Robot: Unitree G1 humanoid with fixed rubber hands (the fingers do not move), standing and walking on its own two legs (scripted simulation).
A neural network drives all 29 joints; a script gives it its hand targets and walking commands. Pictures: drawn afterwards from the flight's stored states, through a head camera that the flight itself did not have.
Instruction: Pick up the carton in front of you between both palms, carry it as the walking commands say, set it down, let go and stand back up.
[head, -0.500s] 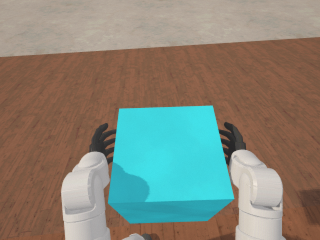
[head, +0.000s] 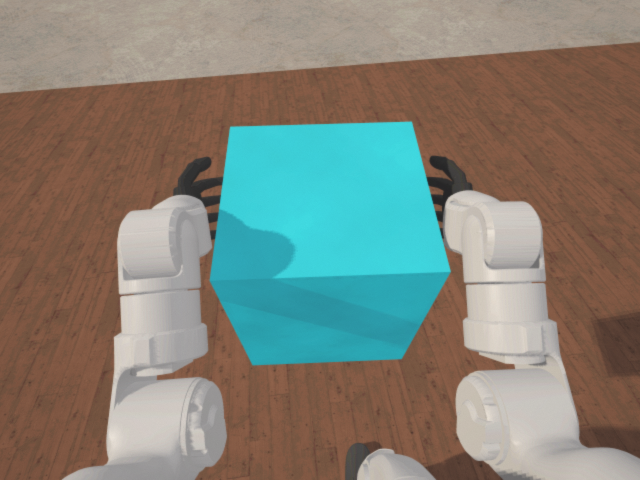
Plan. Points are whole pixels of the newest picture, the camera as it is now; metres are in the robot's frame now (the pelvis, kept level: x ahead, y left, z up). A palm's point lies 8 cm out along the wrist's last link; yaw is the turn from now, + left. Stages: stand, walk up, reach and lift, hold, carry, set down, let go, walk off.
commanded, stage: carry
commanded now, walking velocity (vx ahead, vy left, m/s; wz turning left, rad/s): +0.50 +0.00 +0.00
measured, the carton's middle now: (324, 255) +0.37 +0.00 +0.06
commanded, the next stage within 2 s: none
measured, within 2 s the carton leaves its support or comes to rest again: neither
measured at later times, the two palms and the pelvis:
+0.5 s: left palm (218, 85) +0.72 +0.16 +0.08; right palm (391, 78) +0.71 -0.14 +0.09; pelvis +0.34 +0.00 -0.06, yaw -2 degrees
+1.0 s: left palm (252, 27) +1.03 +0.13 +0.03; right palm (381, 27) +1.02 -0.17 +0.02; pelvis +0.66 -0.01 -0.11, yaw +0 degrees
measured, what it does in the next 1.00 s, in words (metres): goes down: right foot, then left foot 0.05 m lower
